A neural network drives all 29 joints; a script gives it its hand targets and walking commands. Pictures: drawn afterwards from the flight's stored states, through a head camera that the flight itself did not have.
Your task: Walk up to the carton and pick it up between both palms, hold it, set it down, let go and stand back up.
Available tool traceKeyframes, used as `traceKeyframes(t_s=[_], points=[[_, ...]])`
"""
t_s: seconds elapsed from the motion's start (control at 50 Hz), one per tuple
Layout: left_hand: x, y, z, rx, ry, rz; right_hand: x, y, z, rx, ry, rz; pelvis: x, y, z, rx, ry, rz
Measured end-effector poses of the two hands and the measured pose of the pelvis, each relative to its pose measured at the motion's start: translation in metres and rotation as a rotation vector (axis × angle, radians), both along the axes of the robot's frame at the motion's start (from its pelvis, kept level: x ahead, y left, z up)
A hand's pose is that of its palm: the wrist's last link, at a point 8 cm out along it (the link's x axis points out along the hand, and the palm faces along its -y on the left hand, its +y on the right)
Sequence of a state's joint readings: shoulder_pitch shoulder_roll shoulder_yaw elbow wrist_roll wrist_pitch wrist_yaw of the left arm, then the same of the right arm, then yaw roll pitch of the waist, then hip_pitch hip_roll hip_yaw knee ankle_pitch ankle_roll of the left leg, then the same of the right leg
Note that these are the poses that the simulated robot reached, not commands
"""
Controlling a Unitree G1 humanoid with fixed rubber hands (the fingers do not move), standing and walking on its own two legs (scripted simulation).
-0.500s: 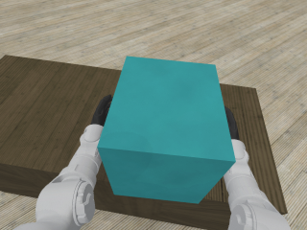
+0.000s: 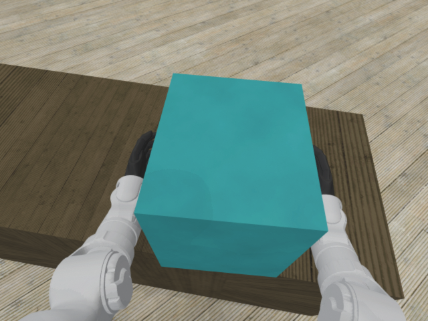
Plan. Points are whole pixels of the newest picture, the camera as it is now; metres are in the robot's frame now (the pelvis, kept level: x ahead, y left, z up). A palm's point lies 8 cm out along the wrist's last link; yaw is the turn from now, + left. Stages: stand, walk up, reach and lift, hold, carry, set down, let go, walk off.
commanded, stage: set down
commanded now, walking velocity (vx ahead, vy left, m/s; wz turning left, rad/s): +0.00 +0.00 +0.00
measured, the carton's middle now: (227, 180) +0.42 -0.02 -0.03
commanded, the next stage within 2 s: none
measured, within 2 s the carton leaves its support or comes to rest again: neither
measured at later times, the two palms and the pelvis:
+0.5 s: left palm (138, 172) +0.41 +0.16 +0.01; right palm (320, 189) +0.38 -0.20 +0.02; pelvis -0.01 +0.00 +0.00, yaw +0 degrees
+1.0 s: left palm (138, 173) +0.41 +0.16 +0.00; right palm (321, 190) +0.38 -0.21 +0.00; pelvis -0.01 -0.01 -0.03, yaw -2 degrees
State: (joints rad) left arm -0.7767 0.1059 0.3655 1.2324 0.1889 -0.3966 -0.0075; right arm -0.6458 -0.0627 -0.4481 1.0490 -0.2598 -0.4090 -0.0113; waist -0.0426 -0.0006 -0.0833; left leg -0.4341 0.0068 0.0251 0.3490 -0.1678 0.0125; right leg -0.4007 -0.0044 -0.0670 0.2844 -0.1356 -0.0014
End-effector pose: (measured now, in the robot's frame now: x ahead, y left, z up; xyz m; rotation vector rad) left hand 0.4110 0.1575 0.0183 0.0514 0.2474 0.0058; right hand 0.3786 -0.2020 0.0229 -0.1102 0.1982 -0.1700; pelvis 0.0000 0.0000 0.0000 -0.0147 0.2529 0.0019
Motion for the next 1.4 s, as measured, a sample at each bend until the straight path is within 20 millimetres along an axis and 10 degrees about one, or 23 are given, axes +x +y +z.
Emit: traceKeyframes(t_s=[0.92, 1.4], points=[[0.004, -0.001, -0.016, 0.029, 0.060, 0.040, 0.003, -0.002, -0.026, 0.086, 0.097, -0.031, -0.007, -0.006, -0.019, -0.008, 0.118, -0.033], [0.000, 0.045, -0.008, 0.078, -0.009, 0.087, 0.003, -0.068, -0.013, 0.080, 0.046, -0.039, -0.053, -0.019, -0.052, 0.017, 0.240, -0.037]])
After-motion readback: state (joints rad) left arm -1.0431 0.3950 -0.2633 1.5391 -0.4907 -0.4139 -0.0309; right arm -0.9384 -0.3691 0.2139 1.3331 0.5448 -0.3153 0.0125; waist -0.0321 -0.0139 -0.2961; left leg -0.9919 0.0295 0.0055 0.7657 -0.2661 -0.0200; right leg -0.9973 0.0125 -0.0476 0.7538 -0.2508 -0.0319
